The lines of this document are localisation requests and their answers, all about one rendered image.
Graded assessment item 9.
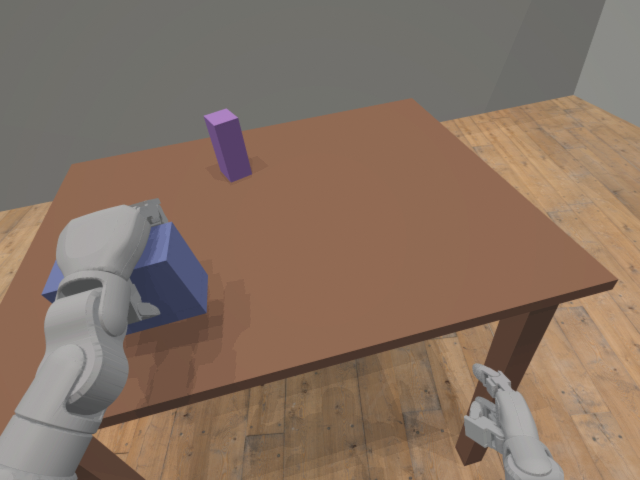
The robot right forearm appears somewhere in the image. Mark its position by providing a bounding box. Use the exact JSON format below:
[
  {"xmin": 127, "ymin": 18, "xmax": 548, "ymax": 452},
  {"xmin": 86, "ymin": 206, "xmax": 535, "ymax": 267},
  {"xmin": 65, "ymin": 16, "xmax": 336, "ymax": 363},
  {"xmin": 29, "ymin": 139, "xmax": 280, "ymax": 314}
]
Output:
[{"xmin": 502, "ymin": 436, "xmax": 564, "ymax": 480}]

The sponge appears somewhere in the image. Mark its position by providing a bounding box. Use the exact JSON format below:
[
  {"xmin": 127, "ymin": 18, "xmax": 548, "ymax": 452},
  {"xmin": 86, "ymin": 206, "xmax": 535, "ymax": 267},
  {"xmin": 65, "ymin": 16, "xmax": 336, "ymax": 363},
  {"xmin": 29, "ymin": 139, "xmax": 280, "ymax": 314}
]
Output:
[{"xmin": 41, "ymin": 222, "xmax": 208, "ymax": 335}]

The table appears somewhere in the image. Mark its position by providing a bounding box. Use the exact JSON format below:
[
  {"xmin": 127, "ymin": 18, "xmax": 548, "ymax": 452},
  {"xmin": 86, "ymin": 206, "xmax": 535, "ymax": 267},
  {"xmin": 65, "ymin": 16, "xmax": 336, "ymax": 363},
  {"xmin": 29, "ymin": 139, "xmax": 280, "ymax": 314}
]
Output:
[{"xmin": 0, "ymin": 98, "xmax": 619, "ymax": 480}]

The right robot hand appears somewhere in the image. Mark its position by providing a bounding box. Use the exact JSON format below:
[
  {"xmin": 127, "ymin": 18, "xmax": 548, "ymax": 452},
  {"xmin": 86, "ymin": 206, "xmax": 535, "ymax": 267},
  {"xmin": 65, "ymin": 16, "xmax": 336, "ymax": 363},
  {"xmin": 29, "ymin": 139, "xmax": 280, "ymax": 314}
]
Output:
[{"xmin": 464, "ymin": 363, "xmax": 540, "ymax": 454}]

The left robot hand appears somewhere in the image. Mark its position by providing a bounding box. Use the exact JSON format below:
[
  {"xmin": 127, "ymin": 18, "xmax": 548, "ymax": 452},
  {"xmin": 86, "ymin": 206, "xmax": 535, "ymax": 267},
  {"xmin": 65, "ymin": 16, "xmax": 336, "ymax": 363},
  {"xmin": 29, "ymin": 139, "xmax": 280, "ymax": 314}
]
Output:
[{"xmin": 56, "ymin": 198, "xmax": 168, "ymax": 324}]

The robot left forearm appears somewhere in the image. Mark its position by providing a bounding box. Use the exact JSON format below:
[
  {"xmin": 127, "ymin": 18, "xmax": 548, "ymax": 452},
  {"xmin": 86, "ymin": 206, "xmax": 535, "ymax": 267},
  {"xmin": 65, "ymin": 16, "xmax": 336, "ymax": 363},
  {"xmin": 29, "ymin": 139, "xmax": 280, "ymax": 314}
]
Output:
[{"xmin": 0, "ymin": 270, "xmax": 131, "ymax": 480}]

